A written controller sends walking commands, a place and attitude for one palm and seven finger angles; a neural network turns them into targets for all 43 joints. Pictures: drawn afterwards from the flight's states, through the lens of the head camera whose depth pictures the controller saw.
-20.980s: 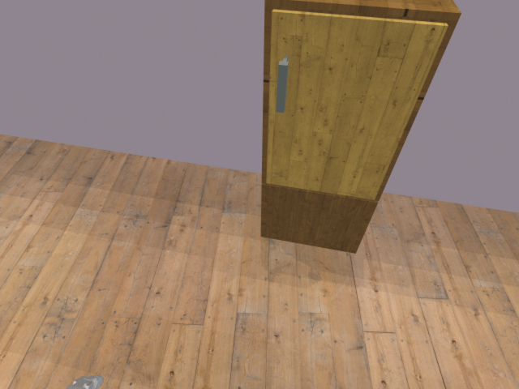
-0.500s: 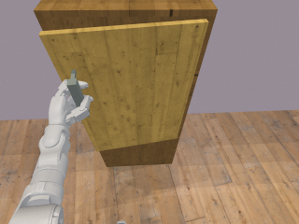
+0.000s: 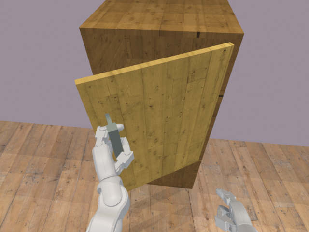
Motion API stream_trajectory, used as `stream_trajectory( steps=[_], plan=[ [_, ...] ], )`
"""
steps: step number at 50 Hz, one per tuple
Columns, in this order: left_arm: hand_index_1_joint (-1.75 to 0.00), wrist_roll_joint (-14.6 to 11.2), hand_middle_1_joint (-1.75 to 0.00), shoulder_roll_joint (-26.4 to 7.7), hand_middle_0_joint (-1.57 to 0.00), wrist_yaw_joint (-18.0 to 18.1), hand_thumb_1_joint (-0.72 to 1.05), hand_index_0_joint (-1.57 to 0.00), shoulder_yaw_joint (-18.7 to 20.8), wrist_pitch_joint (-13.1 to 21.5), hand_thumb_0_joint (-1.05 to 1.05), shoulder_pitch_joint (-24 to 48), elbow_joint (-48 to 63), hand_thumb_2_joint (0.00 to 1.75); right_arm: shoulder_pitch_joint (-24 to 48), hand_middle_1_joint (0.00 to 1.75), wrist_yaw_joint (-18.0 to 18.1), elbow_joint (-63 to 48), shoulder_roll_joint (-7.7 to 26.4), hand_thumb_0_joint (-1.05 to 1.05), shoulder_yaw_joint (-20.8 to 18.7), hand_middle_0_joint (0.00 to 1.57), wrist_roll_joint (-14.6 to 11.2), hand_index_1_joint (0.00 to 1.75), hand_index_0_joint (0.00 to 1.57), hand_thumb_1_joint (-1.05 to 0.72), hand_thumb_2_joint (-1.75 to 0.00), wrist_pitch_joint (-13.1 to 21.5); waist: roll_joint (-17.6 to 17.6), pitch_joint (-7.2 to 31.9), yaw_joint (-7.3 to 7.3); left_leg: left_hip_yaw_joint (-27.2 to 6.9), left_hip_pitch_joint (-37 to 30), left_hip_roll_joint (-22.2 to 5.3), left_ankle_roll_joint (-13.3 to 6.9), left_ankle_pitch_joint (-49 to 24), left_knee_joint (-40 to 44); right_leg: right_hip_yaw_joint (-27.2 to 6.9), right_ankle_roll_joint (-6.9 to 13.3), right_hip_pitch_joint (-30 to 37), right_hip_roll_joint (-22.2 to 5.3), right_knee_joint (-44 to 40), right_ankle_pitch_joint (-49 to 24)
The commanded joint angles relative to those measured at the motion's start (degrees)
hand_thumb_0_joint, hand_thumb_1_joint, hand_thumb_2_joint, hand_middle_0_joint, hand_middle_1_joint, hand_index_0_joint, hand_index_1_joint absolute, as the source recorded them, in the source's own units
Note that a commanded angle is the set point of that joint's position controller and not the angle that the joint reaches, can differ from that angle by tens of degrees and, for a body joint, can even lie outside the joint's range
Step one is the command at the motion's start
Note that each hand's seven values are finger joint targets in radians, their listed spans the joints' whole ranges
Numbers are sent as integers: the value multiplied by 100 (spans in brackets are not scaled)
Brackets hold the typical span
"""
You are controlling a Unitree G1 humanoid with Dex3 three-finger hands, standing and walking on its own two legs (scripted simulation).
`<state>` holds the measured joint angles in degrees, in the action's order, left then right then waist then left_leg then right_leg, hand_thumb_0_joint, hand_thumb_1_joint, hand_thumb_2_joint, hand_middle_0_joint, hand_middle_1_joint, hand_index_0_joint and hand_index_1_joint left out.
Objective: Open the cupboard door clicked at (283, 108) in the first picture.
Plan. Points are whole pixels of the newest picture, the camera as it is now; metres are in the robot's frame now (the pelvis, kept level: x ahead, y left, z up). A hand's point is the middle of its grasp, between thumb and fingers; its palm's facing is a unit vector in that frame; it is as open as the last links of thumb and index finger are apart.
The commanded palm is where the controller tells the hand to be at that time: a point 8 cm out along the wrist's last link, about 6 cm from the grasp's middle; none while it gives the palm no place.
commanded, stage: pull the door open along its arc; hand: left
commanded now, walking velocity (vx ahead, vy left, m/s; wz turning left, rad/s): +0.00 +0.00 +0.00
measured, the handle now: (114, 138) +0.33 +0.13 +0.08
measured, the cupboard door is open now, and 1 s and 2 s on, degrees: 31 40 42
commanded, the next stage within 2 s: open thumb and fingers to let go in 0.20 s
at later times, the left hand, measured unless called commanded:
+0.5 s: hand (138, 170) +0.24 +0.06 +0.09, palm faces +0.37 -0.93 +0.01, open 6.6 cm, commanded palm +0.19 +0.10 +0.08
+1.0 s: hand (133, 175) +0.23 +0.07 +0.08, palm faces +0.34 -0.94 +0.01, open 14.4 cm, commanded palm +0.19 +0.09 +0.08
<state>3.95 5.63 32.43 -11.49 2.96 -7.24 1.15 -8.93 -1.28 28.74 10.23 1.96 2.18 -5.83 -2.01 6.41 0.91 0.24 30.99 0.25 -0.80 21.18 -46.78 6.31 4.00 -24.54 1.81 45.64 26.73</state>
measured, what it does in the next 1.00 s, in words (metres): stands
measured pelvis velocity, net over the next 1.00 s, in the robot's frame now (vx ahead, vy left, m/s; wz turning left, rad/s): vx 0.00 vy -0.02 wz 0.01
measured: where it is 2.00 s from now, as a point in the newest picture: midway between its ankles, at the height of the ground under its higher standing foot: outside the picture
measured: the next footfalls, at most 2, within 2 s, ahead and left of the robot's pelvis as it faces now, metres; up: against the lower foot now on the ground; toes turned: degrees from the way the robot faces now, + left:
none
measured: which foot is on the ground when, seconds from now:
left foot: down 0.00-1.00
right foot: down 0.00-1.00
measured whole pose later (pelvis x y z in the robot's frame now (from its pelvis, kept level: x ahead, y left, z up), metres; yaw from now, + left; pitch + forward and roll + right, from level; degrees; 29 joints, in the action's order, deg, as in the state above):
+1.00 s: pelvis +0.00 -0.02 +0.00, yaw +1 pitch +5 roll +1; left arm 1.9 2.5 26.9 -15.1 7.8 -23.3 11.6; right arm -12.5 -0.7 28.0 12.0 1.7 2.0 -2.0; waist -3.0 6.1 0.2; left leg -1.1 30.6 0.1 0.8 21.5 -47.5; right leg 7.2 5.6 -24.4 2.2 47.4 28.0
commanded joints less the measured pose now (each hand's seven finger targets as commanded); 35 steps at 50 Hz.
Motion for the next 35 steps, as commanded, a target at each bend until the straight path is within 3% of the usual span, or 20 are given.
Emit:
stream_trajectory(
  steps=[1,5,10,14,15,17,19,23,25,32,35],
  plan=[
    [-135,170,-135,544,-40,-267,90,-40,-719,240,0,212,1556,90,441,30,68,-879,566,0,-248,20,-38,30,20,-90,-90,215,447,855,-213,-223,-1099,-13,-89,-1370,421,-501,-265,77,-183,-847,-2398],
    [-135,28,-135,585,-40,-433,90,-40,-887,259,0,-656,2136,90,521,30,30,-1011,528,0,-198,20,-80,30,20,-90,-90,278,341,774,-139,-231,-1089,23,-86,-1329,395,-551,-307,243,-252,-881,-2665],
    [-135,-200,-135,484,-40,-593,90,-40,-791,252,0,-1898,2602,90,622,30,4,-1121,501,0,-142,20,-105,30,20,-90,-90,377,608,522,-35,-201,-939,88,-78,-1145,321,-667,-388,344,-335,-1068,-2799],
    [-135,-199,-135,290,-40,-383,90,-40,-424,330,0,-1032,2330,90,695,30,79,-995,528,0,-134,20,-26,30,20,-90,-90,463,773,229,-104,-234,-693,174,-66,-806,154,-926,-458,19,-423,-1252,-2274],
    [-135,-177,-135,145,-40,-289,90,-40,-251,382,0,-493,2140,90,708,30,122,-902,529,0,-124,20,1,30,20,-90,-90,476,872,122,-170,-262,-581,192,-67,-677,95,-1038,-478,-135,-464,-1324,-1980],
    [-134,-140,-134,112,-39,-246,76,-39,-151,449,0,-575,2075,84,731,30,155,-876,510,0,-172,20,29,30,20,-90,-90,517,765,277,-50,-256,-586,206,-55,-700,72,-1217,-470,-21,-532,-1407,-1885],
    [-132,-151,-132,228,-38,-322,62,-38,-279,504,0,-854,2106,78,645,30,139,-918,499,0,-173,20,12,30,20,-90,-90,553,739,516,-9,-245,-650,205,-59,-859,140,-1209,-490,199,-544,-1318,-2378],
    [-129,-144,-129,103,-36,-498,34,-36,-289,629,0,-973,2243,66,492,30,130,-937,541,0,-207,20,-22,30,20,-90,-90,566,805,559,-73,-244,-650,180,-76,-1060,182,-1200,-553,394,-565,-1174,-3148],
    [-127,-94,-127,158,-35,-552,20,-35,-405,684,0,-872,2242,60,473,30,119,-948,572,0,-205,20,-13,30,20,-90,-90,576,726,458,-150,-259,-654,179,-95,-1036,152,-1221,-566,267,-578,-1183,-3108],
    [-122,-130,-122,100,-32,-627,-29,-32,-331,819,0,-1257,2371,39,378,30,100,-1035,576,0,-229,20,-31,30,20,-90,-90,590,698,731,-60,-245,-646,177,-96,-1139,170,-1097,-559,420,-547,-967,-3465],
    [-120,-133,-120,90,-30,-607,-50,-30,-332,844,0,-1064,2320,30,432,30,120,-1036,583,0,-217,20,-25,30,20,-90,-90,597,706,527,-120,-246,-605,177,-97,-981,124,-1143,-552,225,-545,-1078,-3024]
  ],
)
